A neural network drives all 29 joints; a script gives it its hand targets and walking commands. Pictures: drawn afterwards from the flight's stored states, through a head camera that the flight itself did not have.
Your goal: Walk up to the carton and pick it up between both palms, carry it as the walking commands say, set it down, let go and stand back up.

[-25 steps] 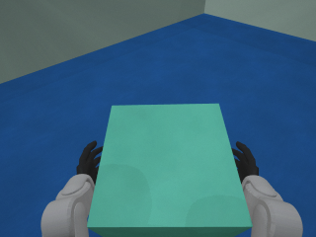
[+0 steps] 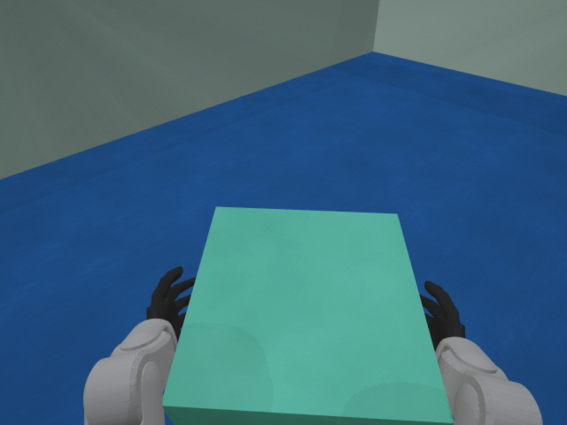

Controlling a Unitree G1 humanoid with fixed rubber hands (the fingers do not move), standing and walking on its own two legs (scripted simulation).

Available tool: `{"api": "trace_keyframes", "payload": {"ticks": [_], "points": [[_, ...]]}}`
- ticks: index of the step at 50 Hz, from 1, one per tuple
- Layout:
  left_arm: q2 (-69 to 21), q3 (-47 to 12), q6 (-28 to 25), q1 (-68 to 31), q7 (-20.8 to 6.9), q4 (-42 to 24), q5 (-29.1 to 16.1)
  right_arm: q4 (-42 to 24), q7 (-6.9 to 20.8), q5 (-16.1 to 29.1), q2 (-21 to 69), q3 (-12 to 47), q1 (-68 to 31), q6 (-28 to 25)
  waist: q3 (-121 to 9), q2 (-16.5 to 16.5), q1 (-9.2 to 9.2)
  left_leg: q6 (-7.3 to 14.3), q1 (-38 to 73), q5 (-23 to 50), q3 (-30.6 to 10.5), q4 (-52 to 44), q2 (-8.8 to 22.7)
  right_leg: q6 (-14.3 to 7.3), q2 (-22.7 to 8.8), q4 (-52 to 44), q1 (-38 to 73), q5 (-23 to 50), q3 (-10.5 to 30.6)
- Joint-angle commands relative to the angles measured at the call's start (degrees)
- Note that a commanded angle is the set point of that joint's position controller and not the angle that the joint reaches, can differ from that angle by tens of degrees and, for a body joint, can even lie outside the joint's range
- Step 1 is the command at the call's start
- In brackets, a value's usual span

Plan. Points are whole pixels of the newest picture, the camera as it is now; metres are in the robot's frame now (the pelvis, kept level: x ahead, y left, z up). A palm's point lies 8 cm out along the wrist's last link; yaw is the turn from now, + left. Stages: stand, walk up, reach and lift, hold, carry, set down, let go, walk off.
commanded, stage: carry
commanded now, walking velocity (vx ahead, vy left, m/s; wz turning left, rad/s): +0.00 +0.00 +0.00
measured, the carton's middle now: (300, 348) +0.24 +0.00 +0.02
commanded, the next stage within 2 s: none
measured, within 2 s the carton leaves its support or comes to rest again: neither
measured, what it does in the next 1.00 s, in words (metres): stands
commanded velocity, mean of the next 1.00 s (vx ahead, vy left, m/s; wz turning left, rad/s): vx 0.00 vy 0.00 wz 0.00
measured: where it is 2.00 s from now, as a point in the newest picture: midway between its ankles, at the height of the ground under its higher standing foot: outside the picture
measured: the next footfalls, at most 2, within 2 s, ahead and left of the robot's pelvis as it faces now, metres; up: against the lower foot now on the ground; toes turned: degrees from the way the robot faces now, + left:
none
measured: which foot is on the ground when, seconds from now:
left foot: down 0.00-1.00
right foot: down 0.00-1.00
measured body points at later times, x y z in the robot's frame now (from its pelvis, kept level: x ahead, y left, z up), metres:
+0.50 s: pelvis -0.02 -0.01 +0.00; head -0.06 -0.01 +0.45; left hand +0.22 +0.17 +0.09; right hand +0.22 -0.17 +0.09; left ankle +0.03 +0.09 -0.74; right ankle +0.03 -0.14 -0.74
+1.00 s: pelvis -0.01 -0.02 +0.00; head -0.04 -0.03 +0.45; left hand +0.24 +0.16 +0.08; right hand +0.24 -0.18 +0.08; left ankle +0.03 +0.09 -0.74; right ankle +0.03 -0.14 -0.74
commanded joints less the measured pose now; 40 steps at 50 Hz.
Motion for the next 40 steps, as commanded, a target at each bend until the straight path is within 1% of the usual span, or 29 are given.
{"api": "trace_keyframes", "payload": {"ticks": [1,2,4,8,10,13,14,15,16,18,19,20,21,24,25,26,28,29,30,31,32,33,34,35,36,37,38,39,40], "points": [[-39.4,-41.5,0.5,-23.1,-6.4,-4.0,-8.8,-6.6,7.7,15.1,39.5,44.4,-32.8,0.4,1.2,-2.8,0.87,-1.9,-3.5,-5.8,-11.3,-12.6,9.2,-0.7,-2.2,-4.4,1.4,-5.0,2.8],[-40.4,-41.1,0.7,-22.2,-6.5,-3.3,-8.9,-8.7,8.0,15.8,39.3,45.0,-35.0,0.1,-2.0,-2.8,1.19,-1.2,-2.8,-3.9,-10.5,-10.8,8.6,-0.7,-2.9,-4.5,3.8,-3.8,2.8],[-40.6,-44.1,0.1,-27.5,-6.5,-9.4,-10.7,-6.2,8.5,15.3,41.2,43.7,-32.2,0.1,-3.9,2.4,1.18,-0.9,-1.9,-8.3,-10.0,-11.1,8.2,-1.3,-2.3,-4.7,3.2,-4.3,2.8],[-40.9,-45.3,0.8,-26.9,-5.9,-9.7,-10.9,-4.5,8.7,14.4,40.5,40.3,-28.1,0.3,-6.0,8.7,1.29,-1.0,-1.0,-15.1,-9.9,-12.6,8.3,-1.7,-1.0,-2.3,0.8,-4.8,1.7],[-42.2,-45.9,0.5,-28.6,-6.4,-10.5,-12.0,-6.6,8.7,14.7,41.9,41.4,-30.0,-0.5,-7.4,4.9,1.60,-0.3,-0.6,-11.6,-8.8,-10.7,8.1,-1.3,-1.0,-3.0,2.1,-2.5,1.1],[-44.3,-47.0,-0.3,-28.0,-7.2,-11.3,-14.1,-9.2,8.0,14.1,43.2,42.7,-30.2,-1.3,-10.7,-1.4,1.44,-0.6,2.5,3.7,-5.4,-3.8,6.2,-1.6,-4.5,-7.0,4.8,2.8,4.6],[-44.2,-46.0,-0.5,-26.2,-7.2,-10.3,-14.0,-10.6,7.6,14.1,42.8,43.2,-30.3,-1.1,-11.8,-5.4,1.08,-0.7,6.0,6.0,-5.0,-2.6,6.1,-1.3,-4.4,-7.0,3.7,2.6,4.1],[-45.4,-47.1,-0.4,-25.9,-7.4,-9.7,-14.2,-12.0,7.6,13.9,42.3,43.0,-30.9,-1.4,-11.7,-2.8,1.36,-0.7,6.0,5.1,-4.3,-3.5,6.0,-1.4,-4.5,-6.7,2.6,1.0,4.0],[-45.0,-46.0,-0.4,-26.4,-7.7,-9.0,-14.1,-10.8,7.6,13.9,42.9,43.7,-31.9,-1.3,-10.7,-5.4,1.33,-0.5,5.6,4.0,-5.2,-4.0,6.1,-1.3,-4.5,-6.9,2.7,-0.3,3.8],[-41.6,-43.7,0.5,-22.9,-7.5,-5.0,-12.1,-7.6,7.1,12.6,39.1,41.7,-29.8,-0.7,-5.2,-1.5,1.04,0.0,-1.4,-0.7,-8.1,-7.2,7.5,-0.7,-2.6,-4.9,2.5,-5.4,2.0],[-40.0,-43.7,0.3,-24.3,-7.3,-6.5,-11.7,-6.2,7.2,11.9,38.8,41.5,-28.4,-0.2,-2.4,-3.7,1.10,-0.1,-2.1,-6.5,-7.8,-7.5,6.6,-1.4,-3.0,-8.0,-0.9,-9.5,3.8],[-38.8,-42.3,0.9,-22.3,-6.9,-4.1,-10.4,-4.6,7.0,12.3,38.0,41.5,-27.9,0.4,-0.9,-2.0,1.01,-0.5,-1.7,-5.8,-7.5,-7.8,7.2,-1.5,-3.2,-7.0,-1.9,-8.9,3.2],[-39.1,-42.0,0.7,-23.8,-7.1,-5.0,-10.3,-5.3,7.4,13.0,38.8,42.8,-30.4,0.3,0.5,-5.4,1.03,-0.8,-2.5,-7.4,-9.1,-8.3,7.2,-2.0,-3.2,-7.6,-3.5,-10.4,4.5],[-39.6,-41.2,1.1,-23.1,-7.5,-2.2,-10.5,-5.4,7.2,13.2,38.3,42.0,-32.1,0.1,-1.7,-1.7,1.08,-0.7,-5.4,-9.1,-10.0,-10.3,8.1,-1.4,-2.2,-4.6,2.0,-7.0,2.5],[-41.4,-43.3,1.0,-25.8,-7.2,-4.2,-11.4,-5.8,7.5,13.8,39.8,42.0,-33.1,-0.2,-2.3,3.3,1.23,-0.2,-3.9,-6.0,-9.5,-9.8,8.1,-1.8,-3.0,-4.7,2.0,-4.1,3.5],[-41.6,-42.8,0.8,-25.9,-7.2,-4.4,-11.2,-5.9,7.6,14.4,40.8,43.0,-34.2,0.1,-3.9,-1.1,1.22,-0.5,-3.7,-7.5,-9.0,-8.7,7.1,-2.1,-2.6,-6.2,2.9,-6.9,3.2],[-42.4,-44.1,0.3,-25.4,-7.1,-5.8,-11.8,-6.7,8.0,14.3,40.4,42.0,-32.4,-0.7,-6.1,3.8,1.10,0.0,-1.6,-4.1,-9.7,-8.7,7.9,-2.4,-2.7,-4.7,2.3,-4.4,3.2],[-42.6,-43.6,-0.1,-27.8,-7.1,-7.3,-11.5,-6.4,8.5,15.3,42.5,43.5,-34.4,-0.5,-5.6,0.4,1.26,-0.7,-2.4,-5.7,-8.2,-7.7,7.1,-2.3,-3.1,-6.2,2.2,-5.9,3.5],[-39.8,-40.0,-1.0,-25.1,-7.1,-1.3,-9.1,-1.4,8.6,13.6,39.6,40.7,-33.0,-1.5,-6.2,-1.2,1.17,-0.2,-1.4,-2.1,-7.9,-7.0,6.8,-2.7,-3.9,-6.4,2.3,-4.7,4.3],[-43.3,-43.7,-1.2,-27.4,-7.1,-7.3,-11.8,-7.8,8.5,15.2,42.5,43.2,-34.2,-1.8,-9.4,0.2,1.22,-0.6,1.1,1.7,-6.8,-5.0,6.9,-2.9,-4.1,-6.2,4.2,-2.4,3.5],[-44.1,-44.4,-1.3,-26.3,-6.8,-8.6,-12.1,-7.2,8.7,15.5,43.6,43.7,-31.8,-1.2,-10.2,-0.3,1.24,-0.7,3.5,7.2,-5.5,-3.2,6.7,-2.8,-4.3,-5.7,4.3,4.1,3.9],[-44.1,-45.2,-1.5,-28.7,-6.9,-10.1,-13.0,-8.5,8.5,15.7,43.9,44.2,-33.5,-1.5,-10.2,-3.1,1.03,-0.2,2.8,7.9,-6.6,-3.5,7.3,-2.5,-4.1,-5.2,4.5,2.4,3.8],[-44.5,-45.4,-1.3,-27.2,-7.0,-9.9,-12.8,-8.5,8.6,15.5,43.7,43.6,-32.5,-1.5,-9.3,-0.4,1.17,-0.2,2.6,10.3,-6.9,-3.3,7.6,-2.5,-3.8,-4.7,4.1,2.8,3.7],[-44.2,-43.9,-1.8,-24.8,-7.4,-5.9,-12.2,-8.0,8.3,14.2,42.1,42.7,-32.1,-2.3,-12.9,-2.1,1.15,-0.4,3.9,10.4,-6.1,-2.7,7.6,-2.6,-3.9,-4.0,5.2,3.3,3.0],[-42.0,-42.8,-1.9,-26.5,-7.5,-3.7,-11.2,-3.4,8.1,12.6,40.5,40.2,-31.3,-2.3,-9.1,-0.8,1.14,-0.3,1.5,5.0,-6.6,-4.9,7.0,-2.1,-3.4,-4.9,2.8,-1.7,2.8],[-38.1,-38.1,-3.3,-24.2,-7.9,3.3,-8.4,1.8,8.3,9.7,36.1,37.0,-31.1,-3.9,-8.3,-2.4,1.15,0.0,-0.3,3.7,-8.4,-5.2,7.7,-2.3,-2.8,-5.0,2.9,-3.9,2.6],[-42.6,-43.8,-2.7,-25.1,-7.4,-6.6,-11.6,-7.0,8.2,13.3,40.9,42.6,-30.9,-3.1,-7.7,-0.9,1.30,-0.5,0.7,6.0,-7.6,-5.3,7.8,-2.4,-3.2,-4.3,3.1,-1.8,2.9],[-43.1,-44.5,-2.7,-25.5,-7.3,-8.6,-12.4,-7.9,8.1,14.3,41.8,43.3,-31.0,-3.0,-9.0,0.3,1.19,-0.8,1.5,4.9,-5.9,-3.5,6.6,-2.9,-4.1,-5.5,2.8,-0.8,3.8],[-43.9,-45.3,-2.8,-26.6,-7.4,-9.7,-13.2,-9.1,8.1,14.5,42.7,44.1,-32.4,-3.1,-9.6,-1.5,0.96,-0.9,4.0,6.3,-5.2,-1.9,6.3,-3.3,-4.8,-6.3,1.6,1.1,4.2]]}}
